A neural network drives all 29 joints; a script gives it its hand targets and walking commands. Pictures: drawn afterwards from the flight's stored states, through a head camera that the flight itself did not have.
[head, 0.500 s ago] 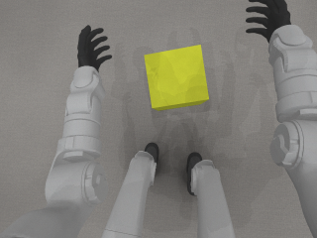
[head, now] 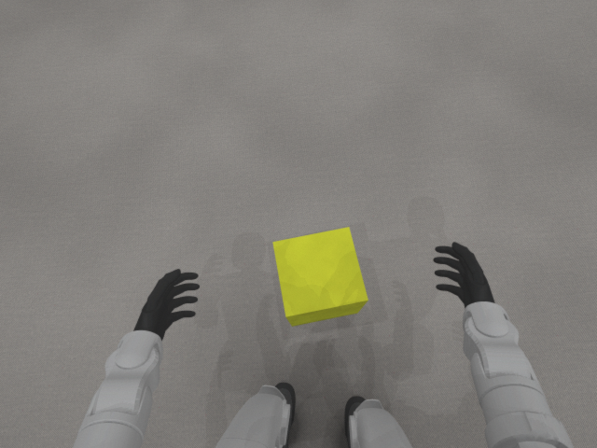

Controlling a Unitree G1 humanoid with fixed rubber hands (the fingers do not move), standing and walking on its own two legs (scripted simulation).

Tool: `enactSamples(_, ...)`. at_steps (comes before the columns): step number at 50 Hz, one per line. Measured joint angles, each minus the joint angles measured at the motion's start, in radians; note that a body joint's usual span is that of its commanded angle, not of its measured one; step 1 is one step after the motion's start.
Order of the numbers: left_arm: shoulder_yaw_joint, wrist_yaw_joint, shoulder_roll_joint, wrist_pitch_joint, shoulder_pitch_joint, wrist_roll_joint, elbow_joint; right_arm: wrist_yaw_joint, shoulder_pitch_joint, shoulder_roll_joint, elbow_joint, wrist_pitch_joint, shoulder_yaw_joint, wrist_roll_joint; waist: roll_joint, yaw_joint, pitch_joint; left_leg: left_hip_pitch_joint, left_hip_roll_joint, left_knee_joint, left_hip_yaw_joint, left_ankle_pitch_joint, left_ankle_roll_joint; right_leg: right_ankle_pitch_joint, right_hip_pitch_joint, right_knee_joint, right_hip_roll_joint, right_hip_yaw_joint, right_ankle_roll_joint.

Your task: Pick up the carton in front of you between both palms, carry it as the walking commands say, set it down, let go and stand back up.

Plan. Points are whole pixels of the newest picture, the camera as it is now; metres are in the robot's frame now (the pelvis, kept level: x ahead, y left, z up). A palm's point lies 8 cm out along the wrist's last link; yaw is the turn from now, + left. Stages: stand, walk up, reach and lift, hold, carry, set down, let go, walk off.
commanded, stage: let go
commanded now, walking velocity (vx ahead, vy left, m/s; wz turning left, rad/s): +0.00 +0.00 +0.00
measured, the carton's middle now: (318, 280) +0.44 +0.02 -0.62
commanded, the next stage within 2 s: stand in 0.84 s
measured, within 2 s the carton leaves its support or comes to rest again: neither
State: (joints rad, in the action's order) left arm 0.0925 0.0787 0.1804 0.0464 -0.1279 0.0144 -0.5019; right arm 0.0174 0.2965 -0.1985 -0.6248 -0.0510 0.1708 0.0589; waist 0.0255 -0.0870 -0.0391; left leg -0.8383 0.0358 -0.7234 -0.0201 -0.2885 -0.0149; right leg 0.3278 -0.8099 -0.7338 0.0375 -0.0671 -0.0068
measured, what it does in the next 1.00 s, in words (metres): stands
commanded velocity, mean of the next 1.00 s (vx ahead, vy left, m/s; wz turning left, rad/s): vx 0.00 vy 0.00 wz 0.00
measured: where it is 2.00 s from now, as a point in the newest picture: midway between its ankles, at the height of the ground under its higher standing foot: (318, 444)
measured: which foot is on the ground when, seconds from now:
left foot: down 0.00-1.00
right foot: down 0.00-1.00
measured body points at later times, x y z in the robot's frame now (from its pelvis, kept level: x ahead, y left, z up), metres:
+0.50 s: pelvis +0.03 -0.02 +0.04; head +0.05 -0.02 +0.49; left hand +0.20 +0.22 -0.04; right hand +0.20 -0.25 -0.04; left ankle +0.02 +0.11 -0.71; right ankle +0.00 -0.12 -0.71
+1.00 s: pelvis +0.02 +0.00 +0.03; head +0.03 +0.01 +0.48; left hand +0.18 +0.27 -0.06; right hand +0.18 -0.28 -0.05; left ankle +0.02 +0.11 -0.71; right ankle +0.00 -0.12 -0.71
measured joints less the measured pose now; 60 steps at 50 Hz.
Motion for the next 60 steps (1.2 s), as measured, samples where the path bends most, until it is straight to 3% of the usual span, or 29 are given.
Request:
enactSamples(11, -0.073, -0.014, 0.013, -0.03, 0.314, 0.025, 0.089, -0.023, -0.319, 0.001, 0.072, 0.047, -0.062, -0.024, 0.01, 0.019, 0.037, 0.38, 0.006, 0.183, -0.02, 0.019, 0.001, -0.017, 0.385, 0.186, -0.014, 0.012, 0.008)
enactSamples(21, -0.063, -0.005, 0.041, 0.014, 0.357, 0.001, 0.07, -0.061, -0.501, -0.009, 0.157, -0.002, -0.117, -0.054, -0.03, 0.072, 0.077, 0.625, -0.006, 0.285, -0.033, 0.038, 0.015, -0.033, 0.629, 0.283, -0.006, 0.022, 0.026)
enactSamples(30, -0.049, -0.003, 0.032, 0.079, 0.338, -0.031, 0.068, -0.087, -0.535, -0.018, 0.205, -0.071, -0.136, -0.06, -0.038, 0.091, 0.123, 0.72, -0.015, 0.283, -0.027, 0.03, 0.019, -0.031, 0.724, 0.286, 0.002, 0.019, 0.032)
enactSamples(42, -0.063, -0.057, 0.046, 0.198, 0.326, -0.035, 0.125, -0.053, -0.519, -0.012, 0.173, -0.068, -0.141, -0.057, -0.027, 0.088, 0.137, 0.719, 0.0, 0.226, -0.034, 0.009, 0.006, -0.011, 0.734, 0.241, -0.011, 0.03, 0.02)
enactSamples(46, -0.063, -0.088, 0.08, 0.095, 0.313, -0.049, 0.02, -0.023, -0.512, -0.04, 0.076, -0.021, -0.144, -0.019, -0.043, 0.08, 0.078, 0.647, 0.001, 0.194, -0.027, 0.0, 0.003, -0.003, 0.662, 0.211, -0.012, 0.026, 0.014)
enactSamples(50, -0.045, -0.087, 0.121, 0.025, 0.32, -0.055, -0.073, -0.013, -0.518, -0.087, 0.005, 0.014, -0.125, -0.012, -0.056, 0.081, 0.054, 0.612, -0.001, 0.177, -0.021, -0.013, -0.002, 0.002, 0.628, 0.204, -0.01, 0.02, 0.012)
enactSamples(60, -0.05, -0.097, 0.158, -0.029, 0.314, -0.05, -0.216, 0.001, -0.497, -0.136, -0.081, 0.044, -0.118, -0.022, -0.064, 0.093, 0.052, 0.624, -0.001, 0.198, -0.012, -0.021, -0.012, -0.002, 0.648, 0.245, -0.014, 0.013, 0.002)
